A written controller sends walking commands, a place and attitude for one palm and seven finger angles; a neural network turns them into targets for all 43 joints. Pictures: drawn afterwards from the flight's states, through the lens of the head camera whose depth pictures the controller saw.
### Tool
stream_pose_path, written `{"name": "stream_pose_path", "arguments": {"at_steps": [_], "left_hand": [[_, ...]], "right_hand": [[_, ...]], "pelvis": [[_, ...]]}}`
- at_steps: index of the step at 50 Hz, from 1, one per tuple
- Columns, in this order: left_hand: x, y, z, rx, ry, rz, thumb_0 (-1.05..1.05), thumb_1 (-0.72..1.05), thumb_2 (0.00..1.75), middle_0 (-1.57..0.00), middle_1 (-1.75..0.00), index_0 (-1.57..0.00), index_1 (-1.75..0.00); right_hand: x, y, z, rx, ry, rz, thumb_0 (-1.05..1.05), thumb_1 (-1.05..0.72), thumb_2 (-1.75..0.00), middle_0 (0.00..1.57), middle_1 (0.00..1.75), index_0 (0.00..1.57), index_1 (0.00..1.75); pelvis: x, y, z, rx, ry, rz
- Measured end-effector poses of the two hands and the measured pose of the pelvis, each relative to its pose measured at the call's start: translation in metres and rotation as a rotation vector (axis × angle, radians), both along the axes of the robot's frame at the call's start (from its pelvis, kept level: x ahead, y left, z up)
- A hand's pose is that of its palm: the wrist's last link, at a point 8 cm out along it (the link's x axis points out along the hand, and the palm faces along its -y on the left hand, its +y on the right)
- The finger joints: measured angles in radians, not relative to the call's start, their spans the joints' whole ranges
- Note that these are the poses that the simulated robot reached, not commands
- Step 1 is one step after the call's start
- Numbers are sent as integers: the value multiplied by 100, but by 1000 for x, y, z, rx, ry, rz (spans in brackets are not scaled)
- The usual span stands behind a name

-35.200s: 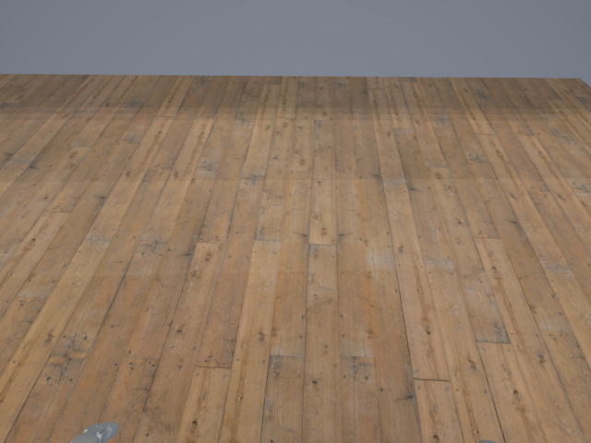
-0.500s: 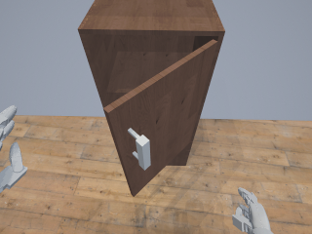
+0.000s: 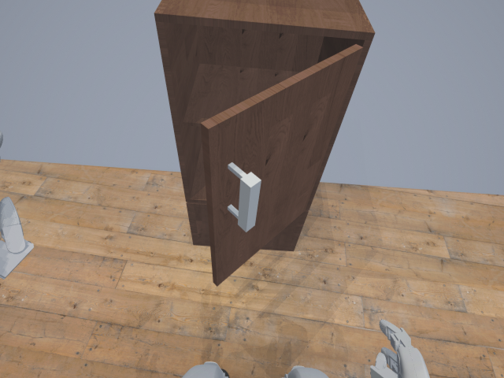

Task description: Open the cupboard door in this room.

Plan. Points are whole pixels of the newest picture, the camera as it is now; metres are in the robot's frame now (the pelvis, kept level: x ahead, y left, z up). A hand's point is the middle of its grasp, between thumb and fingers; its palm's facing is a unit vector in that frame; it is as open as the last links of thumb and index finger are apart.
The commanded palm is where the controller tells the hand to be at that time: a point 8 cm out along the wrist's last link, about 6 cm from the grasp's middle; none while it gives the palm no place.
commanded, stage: step back with the hand held close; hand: left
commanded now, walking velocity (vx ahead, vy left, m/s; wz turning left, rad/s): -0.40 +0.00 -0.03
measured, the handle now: (240, 197) +0.42 +0.05 +0.02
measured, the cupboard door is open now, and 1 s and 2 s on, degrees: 46 46 46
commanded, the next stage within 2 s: stop stepping back and stand still in 0.22 s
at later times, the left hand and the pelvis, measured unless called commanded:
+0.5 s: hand (30, 310) +0.15 +0.22 +0.18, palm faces +0.31 -0.81 -0.50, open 7.4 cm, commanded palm +0.08 +0.26 +0.19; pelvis -0.08 -0.02 +0.01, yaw -4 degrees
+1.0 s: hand out of the picture +0.09 +0.24 +0.17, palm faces +0.36 -0.78 -0.51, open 7.4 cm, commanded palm +0.03 +0.29 +0.19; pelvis -0.12 -0.01 +0.01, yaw -2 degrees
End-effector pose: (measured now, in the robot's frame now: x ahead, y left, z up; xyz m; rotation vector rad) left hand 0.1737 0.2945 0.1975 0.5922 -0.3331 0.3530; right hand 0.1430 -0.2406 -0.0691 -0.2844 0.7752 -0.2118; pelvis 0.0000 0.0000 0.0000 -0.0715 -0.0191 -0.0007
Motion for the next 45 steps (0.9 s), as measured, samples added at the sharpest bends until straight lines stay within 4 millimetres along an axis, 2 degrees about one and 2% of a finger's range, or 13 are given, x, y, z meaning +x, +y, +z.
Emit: {"name": "stream_pose_path", "arguments": {"at_steps": [3, 6, 9, 13, 16, 19, 24, 29, 34, 38, 41, 45], "left_hand": [[-10, 7, 11, 18, -13, 27, 1, 88, 90, -22, -30, -21, -31], [-21, 6, 10, -4, 12, 41, 1, 89, 90, -21, -30, -21, -31], [-30, -7, 1, -45, 59, 25, 1, 89, 90, -21, -30, -21, -30], [-40, -33, -12, -39, 102, -56, 1, 89, 90, -21, -30, -21, -30], [-43, -42, -6, -15, 107, -112, 1, 88, 90, -21, -30, -21, -31], [-45, -39, 3, 18, 72, -132, 1, 88, 90, -22, -30, -22, -31], [-53, -32, 5, -5, 77, -94, 1, 88, 90, -22, -30, -22, -31], [-86, -36, -4, 5, 153, -42, 1, 89, 90, -21, -30, -21, -31], [-117, -40, -9, -43, 144, -4, 1, 88, 90, -22, -30, -21, -31], [-120, -27, -10, -86, 66, 54, 1, 88, 90, -22, -30, -22, -31], [-116, -16, -13, -102, 28, 76, 1, 88, 90, -22, -30, -21, -31], [-114, -9, -11, -74, 64, 60, 1, 89, 90, -21, -30, -21, -31]], "right_hand": [[-10, 8, 5, 31, 11, 10, 1, -90, -90, 20, 30, 20, 30], [-14, 12, 8, 56, 5, 30, 2, -90, -90, 20, 30, 20, 30], [-14, 11, 7, 73, -14, 64, 1, -90, -90, 21, 30, 20, 30], [-16, 2, -6, 82, -35, 86, 1, -90, -90, 21, 31, 20, 30], [-28, -5, -7, 71, -15, 57, 1, -90, -90, 21, 31, 20, 30], [-37, -13, 1, 45, -25, 16, 1, -90, -90, 21, 30, 20, 30], [-58, -23, 18, 40, -102, -8, 1, -90, -90, 20, 30, 20, 30], [-85, -34, 18, 47, -123, -16, 1, -90, -90, 20, 30, 20, 30], [-116, -44, 7, 20, -1, -20, 1, -90, -90, 20, 30, 20, 30], [-130, -44, 3, -10, 42, -17, 1, -90, -90, 20, 30, 20, 30], [-131, -40, -2, -27, 33, -9, 2, -90, -90, 20, 30, 20, 30], [-126, -22, 1, 19, -4, -7, 2, -91, -90, 20, 30, 20, 30]], "pelvis": [[-6, -3, 8, -10, 30, 3], [-13, -8, 12, -2, 67, -16], [-25, -13, 11, 15, 99, -29], [-50, -20, -1, 47, 106, -73], [-56, -22, 2, 45, 79, -76], [-55, -22, 2, 50, 64, -82], [-73, -23, 9, 63, 26, -74], [-91, -32, 7, 70, 4, -54], [-98, -34, 12, 88, 20, -61], [-98, -31, 12, 78, 35, -25], [-101, -21, 7, 46, 41, 5], [-108, -14, 9, 72, 14, -20]]}}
